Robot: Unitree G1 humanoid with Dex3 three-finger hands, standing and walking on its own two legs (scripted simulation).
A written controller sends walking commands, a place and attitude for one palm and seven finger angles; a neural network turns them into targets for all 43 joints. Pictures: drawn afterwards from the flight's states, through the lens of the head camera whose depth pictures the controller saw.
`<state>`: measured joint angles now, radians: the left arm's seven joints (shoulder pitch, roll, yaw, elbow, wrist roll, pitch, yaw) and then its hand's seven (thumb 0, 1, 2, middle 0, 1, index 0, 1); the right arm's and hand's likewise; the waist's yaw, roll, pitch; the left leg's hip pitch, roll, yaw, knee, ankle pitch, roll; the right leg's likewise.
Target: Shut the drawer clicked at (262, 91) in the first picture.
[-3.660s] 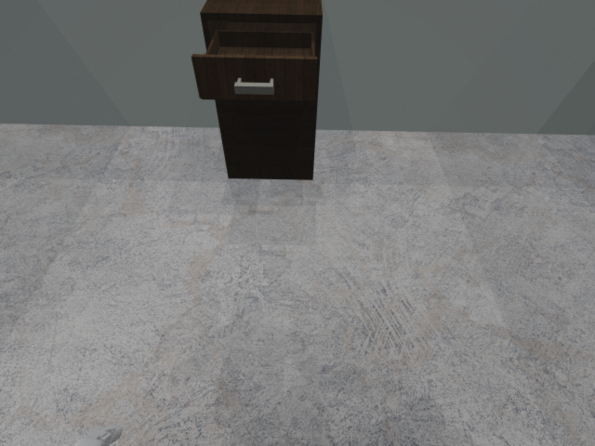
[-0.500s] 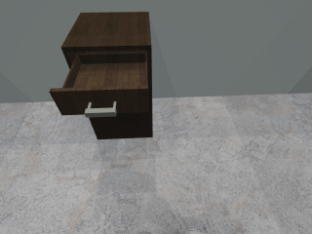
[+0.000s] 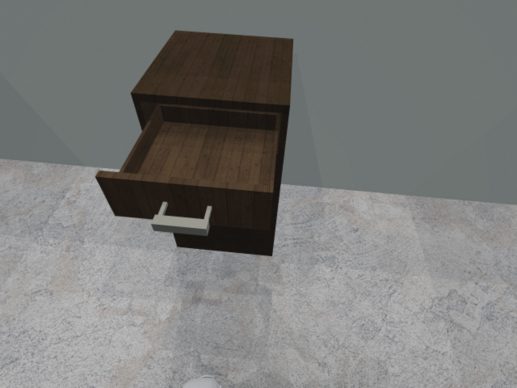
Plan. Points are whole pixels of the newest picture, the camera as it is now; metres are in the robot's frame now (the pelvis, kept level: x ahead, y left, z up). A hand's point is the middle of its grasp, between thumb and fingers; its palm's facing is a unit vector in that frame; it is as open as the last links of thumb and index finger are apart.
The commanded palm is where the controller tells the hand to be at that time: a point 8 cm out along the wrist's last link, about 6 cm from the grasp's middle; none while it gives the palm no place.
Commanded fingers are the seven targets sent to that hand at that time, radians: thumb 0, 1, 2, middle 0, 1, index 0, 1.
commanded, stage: take the last steps up to it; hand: left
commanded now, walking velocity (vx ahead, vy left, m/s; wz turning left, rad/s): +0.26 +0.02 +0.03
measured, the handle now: (183, 216) +0.47 +0.22 -0.09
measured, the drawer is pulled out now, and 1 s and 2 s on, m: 0.30 0.30 0.30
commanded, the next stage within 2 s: come to a stop and stand still in 0.38 s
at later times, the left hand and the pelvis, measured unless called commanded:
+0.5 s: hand (167, 350) +0.21 +0.20 -0.16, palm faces +0.00 -0.97 -0.22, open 7.3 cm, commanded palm none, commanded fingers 0.00 0.90 0.90 -0.20 -0.30 -0.20 -0.30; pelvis +0.13 +0.01 -0.01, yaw -1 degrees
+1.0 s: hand (150, 376) +0.16 +0.21 -0.17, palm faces +0.07 -0.96 -0.27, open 7.3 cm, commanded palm none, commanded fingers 0.00 0.90 0.90 -0.20 -0.30 -0.20 -0.30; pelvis +0.13 +0.02 +0.00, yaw -1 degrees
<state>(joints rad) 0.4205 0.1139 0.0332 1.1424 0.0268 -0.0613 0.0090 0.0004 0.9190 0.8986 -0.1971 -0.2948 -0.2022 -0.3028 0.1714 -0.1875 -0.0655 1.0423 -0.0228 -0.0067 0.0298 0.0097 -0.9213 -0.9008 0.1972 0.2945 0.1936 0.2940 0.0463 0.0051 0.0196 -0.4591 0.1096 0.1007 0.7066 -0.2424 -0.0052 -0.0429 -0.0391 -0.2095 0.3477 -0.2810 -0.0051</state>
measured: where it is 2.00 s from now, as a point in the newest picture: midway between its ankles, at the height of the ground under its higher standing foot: outside the picture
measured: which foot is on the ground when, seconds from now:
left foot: up 0.00-0.06, down 0.08-0.54, up 0.56-1.00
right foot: down 0.00-0.08, up 0.10-0.52, down 0.54-1.00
